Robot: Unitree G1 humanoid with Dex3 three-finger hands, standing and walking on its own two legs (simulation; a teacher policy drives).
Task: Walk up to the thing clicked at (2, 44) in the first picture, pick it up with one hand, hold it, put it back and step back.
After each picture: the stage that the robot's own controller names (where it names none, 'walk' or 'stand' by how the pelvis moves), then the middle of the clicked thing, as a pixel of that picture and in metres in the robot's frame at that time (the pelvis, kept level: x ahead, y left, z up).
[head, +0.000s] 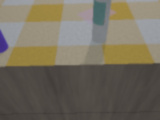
stand; out of the picture +0.57 +0.41 +0.13
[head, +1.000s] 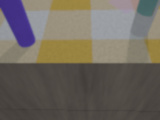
walk; (15, 15) +0.54 +0.24 +0.17
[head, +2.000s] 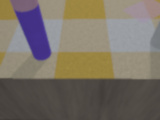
stand; (33, 28) +0.47 +0.19 +0.16
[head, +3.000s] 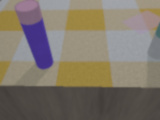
stand; (37, 39) +0.47 +0.19 +0.14
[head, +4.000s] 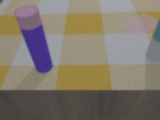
stand; (36, 43) +0.46 +0.19 +0.13
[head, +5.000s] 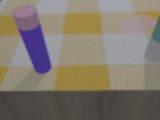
stand; (35, 44) +0.46 +0.20 +0.13
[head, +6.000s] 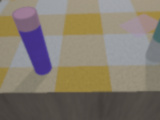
stand; (35, 45) +0.45 +0.19 +0.13
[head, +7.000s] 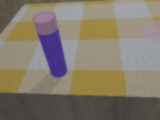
rise first; (52, 48) +0.44 +0.16 +0.14
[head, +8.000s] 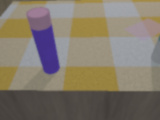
go down; (45, 44) +0.47 +0.15 +0.14
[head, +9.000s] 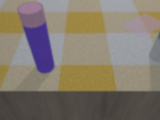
go down; (39, 42) +0.46 +0.16 +0.14
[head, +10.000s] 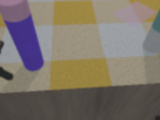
close in; (25, 37) +0.45 +0.17 +0.16
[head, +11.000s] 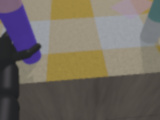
close; (20, 30) +0.47 +0.18 +0.17
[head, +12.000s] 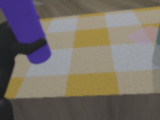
lift; (23, 18) +0.34 +0.15 +0.35
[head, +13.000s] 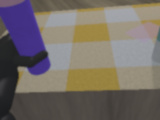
hold; (25, 32) +0.33 +0.16 +0.30
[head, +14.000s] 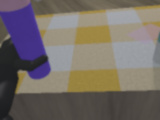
hold; (26, 37) +0.33 +0.16 +0.30
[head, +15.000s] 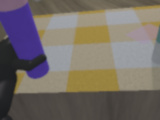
hold; (24, 36) +0.33 +0.17 +0.30
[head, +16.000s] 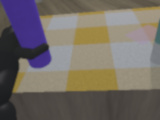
crouch; (27, 25) +0.34 +0.15 +0.33
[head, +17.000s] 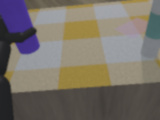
crouch; (14, 11) +0.43 +0.18 +0.32
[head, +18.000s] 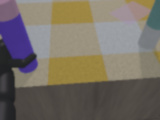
lower; (16, 39) +0.45 +0.19 +0.16
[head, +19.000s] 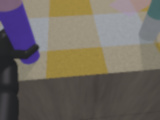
lower; (18, 29) +0.47 +0.18 +0.18
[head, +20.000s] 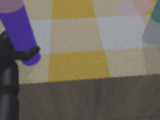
lower; (20, 31) +0.46 +0.18 +0.18
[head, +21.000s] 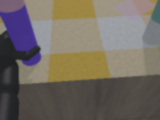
lower; (21, 30) +0.46 +0.18 +0.17
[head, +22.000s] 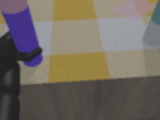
loosen; (23, 32) +0.46 +0.17 +0.17
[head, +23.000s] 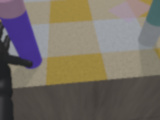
withdraw; (22, 35) +0.46 +0.17 +0.17
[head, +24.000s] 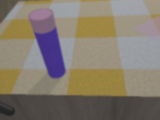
sink last; (50, 47) +0.43 +0.15 +0.15
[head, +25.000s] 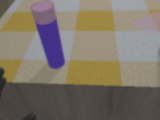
stand; (50, 39) +0.47 +0.17 +0.14
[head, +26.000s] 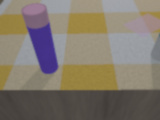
stand; (43, 43) +0.45 +0.16 +0.15
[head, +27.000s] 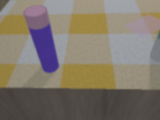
stand; (44, 43) +0.46 +0.17 +0.13
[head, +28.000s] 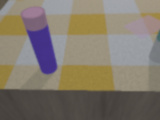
stand; (42, 44) +0.46 +0.17 +0.13
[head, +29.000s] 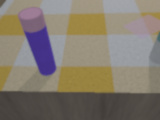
stand; (40, 45) +0.45 +0.18 +0.13
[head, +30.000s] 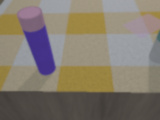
stand; (39, 45) +0.45 +0.18 +0.13
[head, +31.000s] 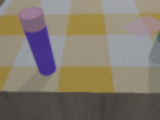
walk; (40, 46) +0.45 +0.18 +0.13
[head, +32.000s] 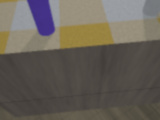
walk; (38, 3) +0.57 +0.18 +0.16
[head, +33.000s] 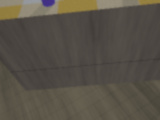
walk; out of the picture +0.84 +0.23 +0.15
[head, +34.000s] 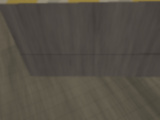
stand; out of the picture +1.09 +0.18 +0.15
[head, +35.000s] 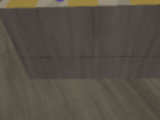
stand; out of the picture +1.07 +0.18 +0.13
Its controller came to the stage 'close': yes
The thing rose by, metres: 0.20
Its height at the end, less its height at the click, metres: +0.00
